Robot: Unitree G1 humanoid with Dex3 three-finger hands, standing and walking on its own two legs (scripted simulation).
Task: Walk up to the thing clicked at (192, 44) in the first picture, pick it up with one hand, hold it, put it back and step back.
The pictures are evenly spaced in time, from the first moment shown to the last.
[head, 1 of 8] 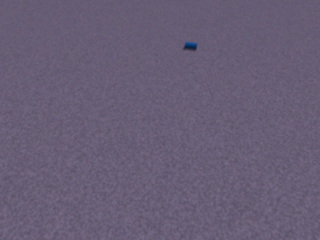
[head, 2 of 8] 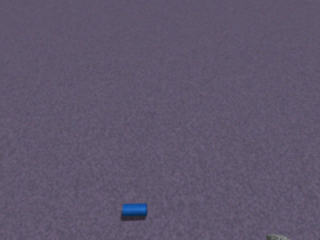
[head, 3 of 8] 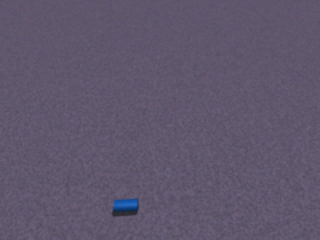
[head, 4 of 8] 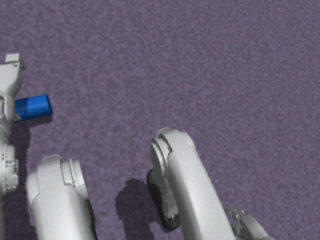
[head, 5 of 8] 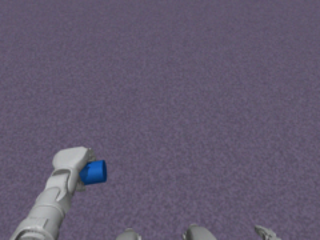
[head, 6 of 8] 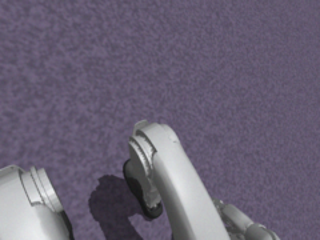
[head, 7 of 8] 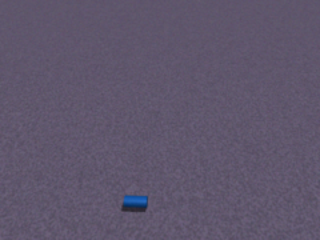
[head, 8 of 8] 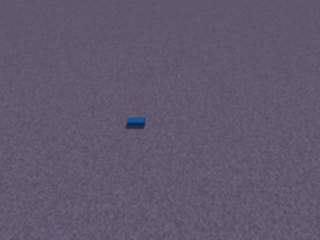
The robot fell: no
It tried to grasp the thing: yes
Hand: left
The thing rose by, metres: 0.67
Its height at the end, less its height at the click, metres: +0.00
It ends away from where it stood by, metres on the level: 0.01
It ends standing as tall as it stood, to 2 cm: yes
